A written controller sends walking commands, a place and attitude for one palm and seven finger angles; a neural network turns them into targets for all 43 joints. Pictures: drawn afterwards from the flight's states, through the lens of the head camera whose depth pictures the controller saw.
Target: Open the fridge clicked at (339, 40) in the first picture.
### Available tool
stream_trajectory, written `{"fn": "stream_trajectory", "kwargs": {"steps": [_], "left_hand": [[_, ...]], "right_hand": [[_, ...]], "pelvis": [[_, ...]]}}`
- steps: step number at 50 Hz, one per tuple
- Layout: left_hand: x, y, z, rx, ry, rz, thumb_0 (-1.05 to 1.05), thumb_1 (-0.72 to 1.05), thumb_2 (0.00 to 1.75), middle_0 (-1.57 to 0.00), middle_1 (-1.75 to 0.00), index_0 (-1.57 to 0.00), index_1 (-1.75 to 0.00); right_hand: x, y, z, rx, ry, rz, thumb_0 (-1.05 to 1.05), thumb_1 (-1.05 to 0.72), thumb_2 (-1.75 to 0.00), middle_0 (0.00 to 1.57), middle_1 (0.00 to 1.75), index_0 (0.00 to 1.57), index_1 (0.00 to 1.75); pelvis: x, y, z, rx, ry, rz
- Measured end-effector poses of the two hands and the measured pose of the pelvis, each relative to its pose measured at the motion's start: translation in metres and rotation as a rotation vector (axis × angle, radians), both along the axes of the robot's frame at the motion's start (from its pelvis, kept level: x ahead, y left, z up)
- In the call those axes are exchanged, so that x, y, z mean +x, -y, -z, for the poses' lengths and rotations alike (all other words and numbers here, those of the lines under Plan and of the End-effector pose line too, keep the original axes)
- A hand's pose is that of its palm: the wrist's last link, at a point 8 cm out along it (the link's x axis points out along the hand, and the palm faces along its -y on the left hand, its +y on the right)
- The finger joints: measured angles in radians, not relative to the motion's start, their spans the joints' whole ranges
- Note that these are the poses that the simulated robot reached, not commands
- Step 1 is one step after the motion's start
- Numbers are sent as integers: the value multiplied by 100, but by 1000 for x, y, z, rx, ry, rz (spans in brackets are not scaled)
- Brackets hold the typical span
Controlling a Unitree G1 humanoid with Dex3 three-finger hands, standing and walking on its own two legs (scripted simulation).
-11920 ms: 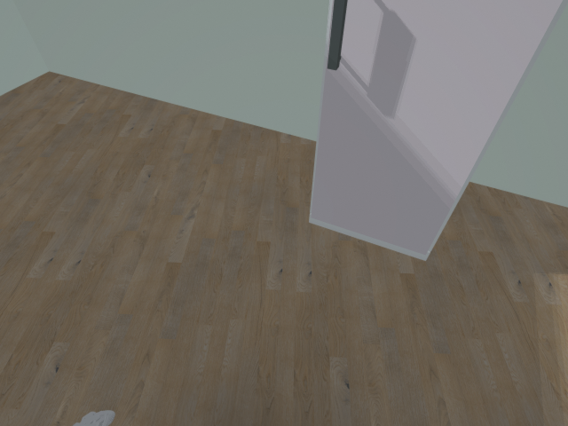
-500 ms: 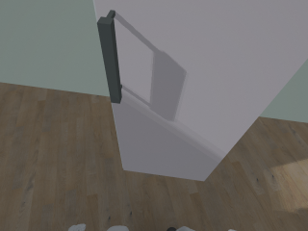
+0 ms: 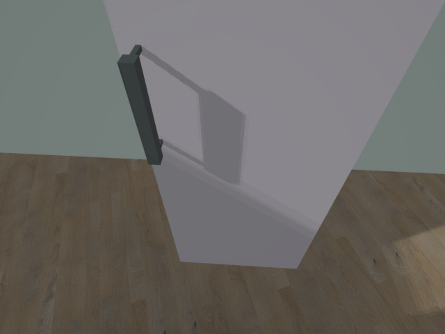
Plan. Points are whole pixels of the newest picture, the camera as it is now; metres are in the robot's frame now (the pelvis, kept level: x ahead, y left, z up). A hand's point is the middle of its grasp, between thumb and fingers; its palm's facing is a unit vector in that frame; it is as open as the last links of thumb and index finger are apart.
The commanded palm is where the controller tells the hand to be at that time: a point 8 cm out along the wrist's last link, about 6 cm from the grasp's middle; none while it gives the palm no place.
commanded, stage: come to a stop and stand still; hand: left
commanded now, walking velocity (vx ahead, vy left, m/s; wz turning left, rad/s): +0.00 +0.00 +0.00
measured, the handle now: (147, 110) +0.48 +0.17 +0.15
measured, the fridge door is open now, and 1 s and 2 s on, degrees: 0 0 0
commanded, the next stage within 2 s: look again from close up in 0.56 s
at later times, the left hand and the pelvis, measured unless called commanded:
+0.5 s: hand out of the picture -0.05 +0.11 -0.18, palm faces +0.09 -0.99 -0.13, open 7.3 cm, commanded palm none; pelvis -0.01 -0.03 +0.00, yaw +0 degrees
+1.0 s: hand out of the picture +0.02 +0.24 -0.16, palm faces +0.04 -0.96 -0.28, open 7.3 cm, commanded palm none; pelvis -0.04 +0.03 +0.00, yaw +0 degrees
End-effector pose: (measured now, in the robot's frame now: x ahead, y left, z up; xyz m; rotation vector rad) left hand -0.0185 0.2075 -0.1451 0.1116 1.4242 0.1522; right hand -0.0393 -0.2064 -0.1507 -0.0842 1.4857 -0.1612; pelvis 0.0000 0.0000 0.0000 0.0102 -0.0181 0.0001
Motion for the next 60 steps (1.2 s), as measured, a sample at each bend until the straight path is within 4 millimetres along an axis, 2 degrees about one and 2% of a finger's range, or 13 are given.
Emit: {"fn": "stream_trajectory", "kwargs": {"steps": [7,17,24,30,33,38,44,49,54,60], "left_hand": [[-3,20,4,-6,10,-4,2,93,89,-20,-30,-20,-30],[-27,42,3,-32,-21,-36,0,92,89,-20,-30,-20,-30],[-41,47,4,-40,-51,-55,0,91,89,-20,-30,-20,-30],[-44,44,3,-40,-60,-42,0,91,89,-20,-30,-20,-30],[-38,30,1,-13,-27,-31,0,91,89,-20,-30,-20,-30],[-19,-5,-2,53,67,-21,0,91,89,-20,-30,-20,-30],[12,-46,-5,97,182,17,0,91,89,-20,-30,-20,-30],[29,-73,-13,121,253,53,0,91,89,-20,-30,-20,-30],[29,-93,-18,132,273,78,0,91,89,-20,-30,-20,-30],[9,-110,-19,139,230,90,0,91,89,-20,-30,-20,-30]], "right_hand": [[-9,3,-1,19,-8,1,0,-91,-89,20,30,20,30],[1,13,-1,21,20,-20,0,-91,-89,20,30,20,30],[5,21,-3,3,26,-30,1,-92,-89,20,30,20,30],[8,22,-4,-7,31,-39,1,-92,-89,20,30,20,30],[14,27,-1,-28,82,-37,1,-92,-89,20,30,20,30],[31,29,3,-54,166,-34,1,-92,-89,20,30,20,30],[50,23,-10,-85,270,-52,1,-91,-89,20,30,20,30],[54,16,-18,-106,318,-75,0,-91,-89,20,30,20,30],[47,10,-24,-119,326,-92,0,-91,-89,20,30,20,30],[29,8,-25,-131,293,-97,0,-91,-89,20,30,20,30]], "pelvis": [[-4,18,-1,-2,17,-1],[-10,29,-2,-8,16,-3],[-10,31,-2,-10,14,-5],[-10,29,-2,-14,11,-9],[-14,22,2,-18,7,-15],[-15,7,6,-22,20,-20],[-22,-9,5,-18,35,-4],[-34,-24,4,-22,42,5],[-47,-37,2,-23,43,8],[-59,-48,1,-18,36,7]]}}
